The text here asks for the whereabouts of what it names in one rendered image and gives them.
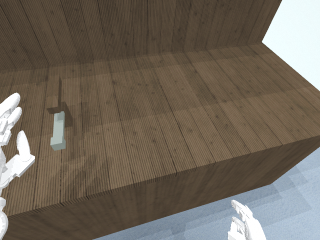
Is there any robot right hand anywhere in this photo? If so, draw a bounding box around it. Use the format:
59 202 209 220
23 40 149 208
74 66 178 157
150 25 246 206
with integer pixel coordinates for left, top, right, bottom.
228 200 266 240

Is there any robot left hand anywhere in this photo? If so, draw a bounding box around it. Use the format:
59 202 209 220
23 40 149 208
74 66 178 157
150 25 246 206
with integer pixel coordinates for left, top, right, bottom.
0 93 35 196

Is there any counter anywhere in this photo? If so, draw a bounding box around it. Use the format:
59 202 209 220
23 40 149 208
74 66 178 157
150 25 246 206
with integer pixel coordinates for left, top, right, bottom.
0 0 320 240

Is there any tap lever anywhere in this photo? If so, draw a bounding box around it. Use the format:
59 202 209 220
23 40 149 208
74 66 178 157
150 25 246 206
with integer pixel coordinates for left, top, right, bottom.
50 111 66 151

